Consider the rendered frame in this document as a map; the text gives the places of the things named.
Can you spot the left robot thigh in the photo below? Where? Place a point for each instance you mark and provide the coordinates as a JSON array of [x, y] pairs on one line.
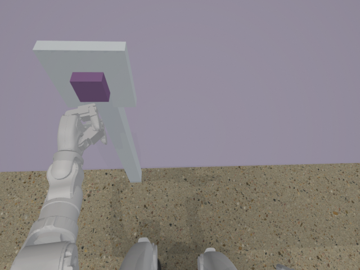
[[141, 256]]

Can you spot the robot left upper arm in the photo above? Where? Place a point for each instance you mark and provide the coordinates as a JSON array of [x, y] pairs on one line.
[[51, 256]]

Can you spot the robot left hand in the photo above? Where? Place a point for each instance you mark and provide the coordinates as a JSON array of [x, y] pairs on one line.
[[75, 136]]

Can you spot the button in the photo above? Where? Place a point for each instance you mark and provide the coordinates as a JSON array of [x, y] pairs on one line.
[[90, 86]]

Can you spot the right robot thigh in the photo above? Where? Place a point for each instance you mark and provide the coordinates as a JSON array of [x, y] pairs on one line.
[[214, 260]]

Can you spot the robot left forearm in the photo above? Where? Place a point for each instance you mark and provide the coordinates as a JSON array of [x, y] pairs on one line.
[[60, 211]]

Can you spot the robot thigh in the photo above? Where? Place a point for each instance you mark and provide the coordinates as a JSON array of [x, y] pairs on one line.
[[141, 256], [214, 260]]

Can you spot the panel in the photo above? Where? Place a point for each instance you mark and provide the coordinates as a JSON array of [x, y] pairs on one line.
[[61, 58]]

